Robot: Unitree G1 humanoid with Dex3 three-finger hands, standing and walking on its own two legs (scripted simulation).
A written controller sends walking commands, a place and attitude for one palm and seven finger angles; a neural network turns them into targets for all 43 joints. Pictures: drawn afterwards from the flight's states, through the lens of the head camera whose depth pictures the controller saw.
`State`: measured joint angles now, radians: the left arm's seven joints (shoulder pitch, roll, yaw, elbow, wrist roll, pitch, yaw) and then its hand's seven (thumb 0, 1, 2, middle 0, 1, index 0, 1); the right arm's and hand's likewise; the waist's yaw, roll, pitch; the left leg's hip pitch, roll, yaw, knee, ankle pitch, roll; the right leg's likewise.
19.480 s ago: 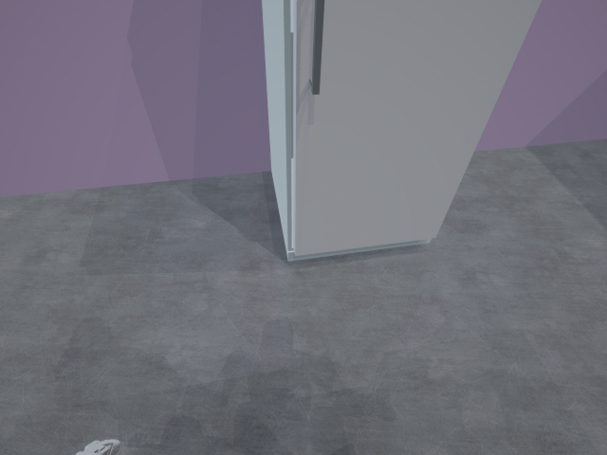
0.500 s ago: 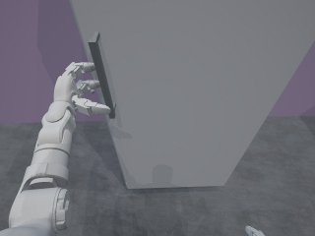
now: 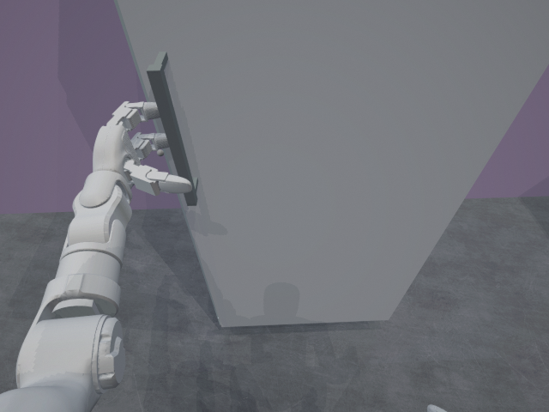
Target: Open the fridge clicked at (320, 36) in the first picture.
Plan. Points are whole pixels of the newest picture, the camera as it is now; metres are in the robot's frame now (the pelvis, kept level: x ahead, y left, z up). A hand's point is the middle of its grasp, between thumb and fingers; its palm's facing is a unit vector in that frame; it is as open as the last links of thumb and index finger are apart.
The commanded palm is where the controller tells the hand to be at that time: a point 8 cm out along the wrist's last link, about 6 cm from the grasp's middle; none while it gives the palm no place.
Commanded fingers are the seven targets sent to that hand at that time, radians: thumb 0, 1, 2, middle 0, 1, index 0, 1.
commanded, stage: slide the fingers in behind the handle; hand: left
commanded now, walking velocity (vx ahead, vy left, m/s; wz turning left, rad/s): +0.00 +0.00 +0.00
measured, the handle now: (179, 139) +0.48 +0.16 +0.16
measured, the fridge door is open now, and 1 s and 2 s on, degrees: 0 0 0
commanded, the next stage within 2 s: grip the handle and tug to test in 1.62 s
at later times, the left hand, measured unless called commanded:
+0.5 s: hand (167, 160) +0.42 +0.17 +0.17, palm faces +0.06 -1.00 +0.02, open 14.0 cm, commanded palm +0.39 +0.22 +0.17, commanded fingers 0.00 -0.50 0.30 -0.30 -1.20 -0.30 -1.20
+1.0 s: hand (183, 157) +0.42 +0.14 +0.17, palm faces +0.06 -1.00 +0.02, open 14.0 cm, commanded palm +0.39 +0.20 +0.17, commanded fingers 0.00 -0.50 0.30 -0.30 -1.20 -0.30 -1.20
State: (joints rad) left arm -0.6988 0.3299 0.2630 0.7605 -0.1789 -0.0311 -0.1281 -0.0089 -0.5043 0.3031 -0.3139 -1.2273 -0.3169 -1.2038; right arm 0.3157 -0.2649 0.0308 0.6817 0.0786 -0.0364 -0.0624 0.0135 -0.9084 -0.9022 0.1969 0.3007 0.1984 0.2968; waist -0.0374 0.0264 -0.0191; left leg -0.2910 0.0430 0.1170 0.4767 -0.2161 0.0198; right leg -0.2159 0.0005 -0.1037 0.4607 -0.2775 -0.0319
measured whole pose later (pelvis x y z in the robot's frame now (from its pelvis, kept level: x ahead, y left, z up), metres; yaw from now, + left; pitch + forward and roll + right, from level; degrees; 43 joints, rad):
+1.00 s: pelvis +0.00 +0.00 +0.00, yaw +0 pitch +0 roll +0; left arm -0.63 0.23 0.20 0.61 -0.17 0.04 -0.03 -0.01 -0.50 0.30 -0.30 -1.20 -0.30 -1.20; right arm 0.29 -0.25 0.03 0.68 0.07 -0.02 -0.06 0.01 -0.91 -0.90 0.20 0.30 0.20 0.30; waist -0.03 0.03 -0.01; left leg -0.25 0.04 0.12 0.45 -0.21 0.02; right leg -0.17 0.01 -0.10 0.43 -0.27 -0.03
